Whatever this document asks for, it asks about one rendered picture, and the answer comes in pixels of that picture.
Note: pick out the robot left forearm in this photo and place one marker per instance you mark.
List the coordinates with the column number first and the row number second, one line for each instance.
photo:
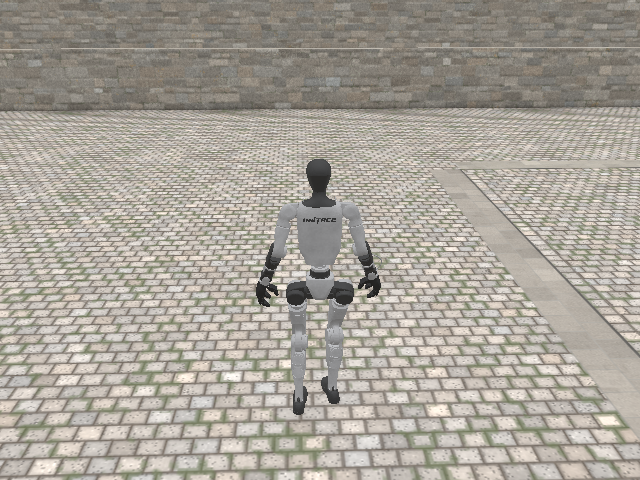
column 269, row 268

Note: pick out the left robot hand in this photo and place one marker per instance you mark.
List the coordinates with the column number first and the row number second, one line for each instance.
column 261, row 293

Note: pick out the robot right foot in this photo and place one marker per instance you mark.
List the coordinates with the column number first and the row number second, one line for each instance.
column 333, row 396

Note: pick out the right robot hand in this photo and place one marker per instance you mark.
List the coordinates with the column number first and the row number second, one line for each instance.
column 369, row 283

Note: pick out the humanoid robot head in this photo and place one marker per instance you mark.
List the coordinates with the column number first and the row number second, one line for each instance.
column 318, row 173

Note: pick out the left robot upper arm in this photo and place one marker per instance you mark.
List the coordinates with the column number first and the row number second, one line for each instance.
column 287, row 213

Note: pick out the robot right forearm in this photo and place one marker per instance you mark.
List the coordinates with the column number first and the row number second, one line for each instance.
column 368, row 264

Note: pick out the right robot upper arm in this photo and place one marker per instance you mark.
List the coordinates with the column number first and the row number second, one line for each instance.
column 350, row 211

